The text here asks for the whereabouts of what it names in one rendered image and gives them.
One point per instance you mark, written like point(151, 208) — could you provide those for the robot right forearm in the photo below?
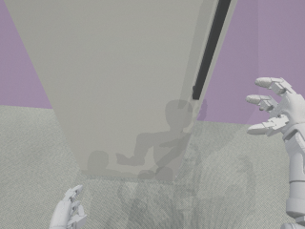
point(294, 140)

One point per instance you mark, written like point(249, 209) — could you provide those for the handle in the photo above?
point(218, 22)

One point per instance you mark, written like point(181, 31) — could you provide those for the robot right hand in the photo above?
point(292, 107)

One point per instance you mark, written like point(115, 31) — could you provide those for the fridge door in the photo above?
point(119, 75)

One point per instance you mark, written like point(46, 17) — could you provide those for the robot left hand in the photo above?
point(63, 212)

